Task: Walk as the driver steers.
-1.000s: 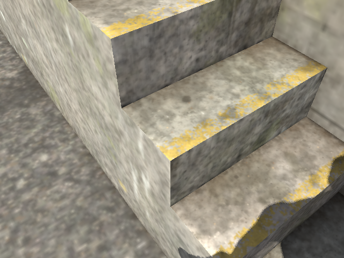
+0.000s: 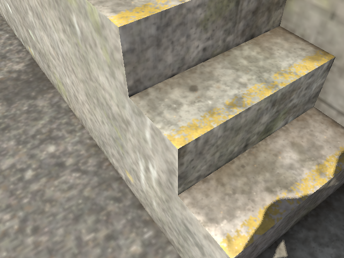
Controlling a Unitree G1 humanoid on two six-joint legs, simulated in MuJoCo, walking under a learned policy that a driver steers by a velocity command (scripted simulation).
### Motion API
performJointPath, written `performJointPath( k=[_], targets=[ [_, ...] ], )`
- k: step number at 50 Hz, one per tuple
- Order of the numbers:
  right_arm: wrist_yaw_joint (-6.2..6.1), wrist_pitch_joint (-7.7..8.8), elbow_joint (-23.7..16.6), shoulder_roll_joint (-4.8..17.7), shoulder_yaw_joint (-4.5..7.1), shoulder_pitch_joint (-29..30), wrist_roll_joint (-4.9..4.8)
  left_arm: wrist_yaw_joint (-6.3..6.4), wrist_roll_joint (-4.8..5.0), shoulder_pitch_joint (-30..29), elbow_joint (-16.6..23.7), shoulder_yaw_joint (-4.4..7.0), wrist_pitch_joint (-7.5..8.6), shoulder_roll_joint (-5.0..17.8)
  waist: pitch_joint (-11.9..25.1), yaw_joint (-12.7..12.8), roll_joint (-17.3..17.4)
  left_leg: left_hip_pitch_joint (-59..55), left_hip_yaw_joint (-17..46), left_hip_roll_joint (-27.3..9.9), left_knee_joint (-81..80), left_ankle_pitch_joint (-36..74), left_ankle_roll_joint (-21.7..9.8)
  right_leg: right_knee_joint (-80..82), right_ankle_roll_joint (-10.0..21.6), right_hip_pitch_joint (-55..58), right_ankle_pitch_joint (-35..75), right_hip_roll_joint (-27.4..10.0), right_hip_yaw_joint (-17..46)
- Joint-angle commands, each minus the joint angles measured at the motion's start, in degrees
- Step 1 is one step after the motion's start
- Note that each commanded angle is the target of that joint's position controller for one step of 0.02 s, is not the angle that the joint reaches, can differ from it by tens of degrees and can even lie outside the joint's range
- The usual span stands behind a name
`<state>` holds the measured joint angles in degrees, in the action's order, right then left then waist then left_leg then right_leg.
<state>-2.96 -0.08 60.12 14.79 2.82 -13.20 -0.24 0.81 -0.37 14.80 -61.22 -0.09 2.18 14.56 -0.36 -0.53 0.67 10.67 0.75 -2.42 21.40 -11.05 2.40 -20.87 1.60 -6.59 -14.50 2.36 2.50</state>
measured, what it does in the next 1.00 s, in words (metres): stands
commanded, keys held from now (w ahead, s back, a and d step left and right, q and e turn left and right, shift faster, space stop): no key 0.40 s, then w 0.60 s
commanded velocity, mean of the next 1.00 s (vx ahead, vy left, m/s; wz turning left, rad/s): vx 0.19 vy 0.00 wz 0.00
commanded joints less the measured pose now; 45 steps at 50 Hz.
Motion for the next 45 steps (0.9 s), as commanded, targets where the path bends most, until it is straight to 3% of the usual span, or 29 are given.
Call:
performJointPath(
  k=[1, 20, 21, 25, 33, 34, 37, 45],
  targets=[
    [-0.25, 0.37, -1.8, 6.7, 1.4, -1.7, -0.04, 0.27, 0.1, 2.5, 1.6, 1.38, 0.48, 6.9, -0.8, 0.0, -0.5, -2.2, 1.3, -1.3, -1.9, 8.2, -2.3, 3.9, 0.8, -3.6, 11.0, -4.0, 3.3],
    [-0.15, 0.51, -0.8, 5.3, 1.75, -2.3, -0.1, 0.8, 0.4, 4.4, 1.0, 2.03, 0.49, 5.9, -1.3, -0.1, -0.5, -2.3, 1.4, -1.0, -1.5, 9.5, -2.5, 3.5, 0.3, -3.1, 11.7, -3.8, 2.8],
    [-0.21, 0.45, -0.3, 4.4, 1.5, -3.0, 0.03, 0.86, 0.21, 5.0, 0.6, 1.75, 0.48, 4.9, -0.1, -0.1, -0.5, -3.1, 1.1, -0.8, -2.1, 7.0, -2.4, 4.2, 0.3, -2.4, 8.4, -3.5, 2.5],
    [-0.58, 0.53, -0.1, 3.4, 1.05, -1.3, 0.02, 1.32, 0.25, 3.2, 0.7, 1.32, 0.57, 4.4, -3.4, -0.2, -1.0, -1.7, 0.6, 0.3, -2.7, 1.0, -2.2, 6.9, 0.3, -4.5, -1.7, -2.5, 2.8],
    [-0.52, 2.26, 0.0, 3.5, 1.05, -0.3, -0.73, 1.48, 0.76, 2.9, 1.6, 1.18, 1.47, 3.9, -2.4, 0.2, -1.1, -1.1, 0.5, 0.8, -1.3, 5.2, -3.0, 4.9, 1.3, 0.1, 10.2, -2.5, 2.7],
    [0.81, 2.31, -0.6, 1.5, -0.4, 0.5, 1.76, 1.87, -0.78, 2.1, 1.6, 0.21, 1.51, 1.8, -1.8, -0.1, -2.1, -2.0, 1.8, -2.4, -1.4, 10.3, -2.8, 4.8, 1.8, 1.9, 16.4, -5.9, 4.5],
    [1.33, 2.97, -0.9, 2.9, -0.42, 1.6, 0.84, 2.09, -0.18, 1.2, 2.1, 0.46, 1.72, 3.8, 0.0, 0.0, -0.5, -4.0, 1.8, -2.4, -1.5, 15.4, -2.7, 3.8, 1.5, 4.8, 22.4, -6.1, 3.9],
    [0.83, 3.37, -2.3, 3.6, -1.1, 5.9, 0.11, 2.02, 0.43, -2.8, 3.5, 0.04, 2.09, 4.0, 1.6, 0.0, -0.2, -9.0, 2.4, -3.6, -3.6, 23.3, -2.5, 5.7, -0.2, 6.3, 27.6, -6.9, 3.5]
  ],
)
Keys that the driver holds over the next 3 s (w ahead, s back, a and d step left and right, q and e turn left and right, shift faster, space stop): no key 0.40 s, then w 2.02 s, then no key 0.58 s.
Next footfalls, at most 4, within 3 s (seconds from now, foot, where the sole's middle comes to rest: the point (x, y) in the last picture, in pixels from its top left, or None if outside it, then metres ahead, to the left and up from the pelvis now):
none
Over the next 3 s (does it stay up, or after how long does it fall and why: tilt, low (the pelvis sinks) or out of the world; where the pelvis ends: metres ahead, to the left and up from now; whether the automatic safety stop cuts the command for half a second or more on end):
stays up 0.01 0.00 0.00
